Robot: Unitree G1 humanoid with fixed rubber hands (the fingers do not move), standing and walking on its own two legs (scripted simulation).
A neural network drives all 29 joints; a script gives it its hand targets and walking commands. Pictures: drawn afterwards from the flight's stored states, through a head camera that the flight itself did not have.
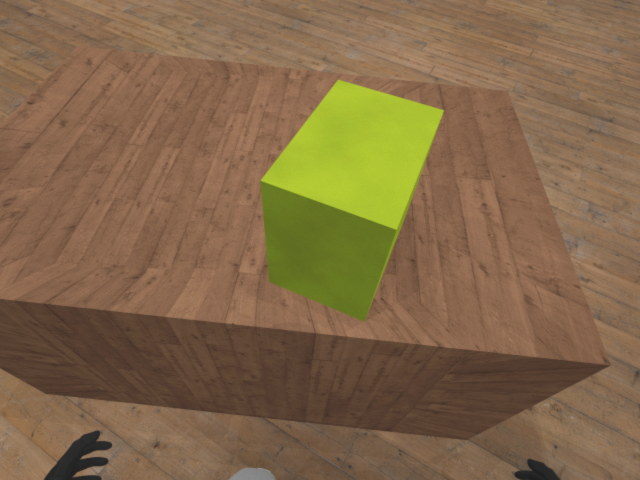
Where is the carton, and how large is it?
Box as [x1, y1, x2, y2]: [260, 80, 443, 321]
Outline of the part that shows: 337,80 260,181 268,274 270,282 364,321 409,205 443,110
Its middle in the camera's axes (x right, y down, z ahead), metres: +0.05 -0.06 +0.64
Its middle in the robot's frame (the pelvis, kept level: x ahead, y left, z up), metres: +0.52 -0.04 +0.00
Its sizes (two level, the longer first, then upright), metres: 0.264 0.178 0.246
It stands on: a pedestal, 0.64 m high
